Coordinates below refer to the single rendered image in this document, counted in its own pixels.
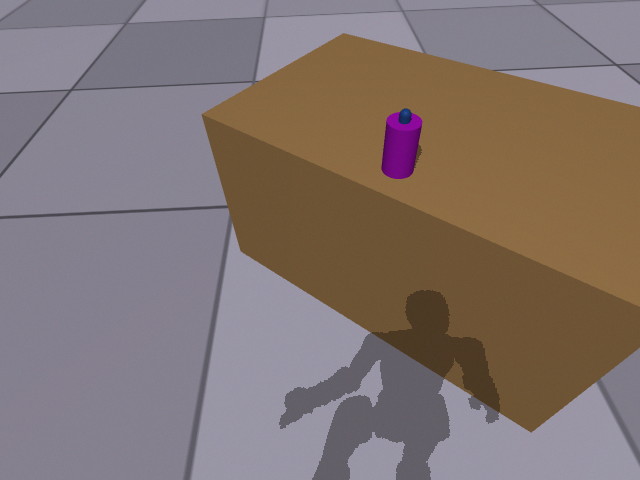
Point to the bottle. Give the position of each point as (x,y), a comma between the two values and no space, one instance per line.
(400,144)

